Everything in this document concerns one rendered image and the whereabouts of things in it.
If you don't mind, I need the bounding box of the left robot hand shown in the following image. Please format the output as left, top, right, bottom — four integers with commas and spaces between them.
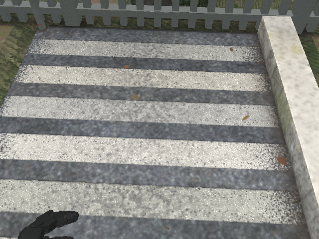
18, 210, 79, 239

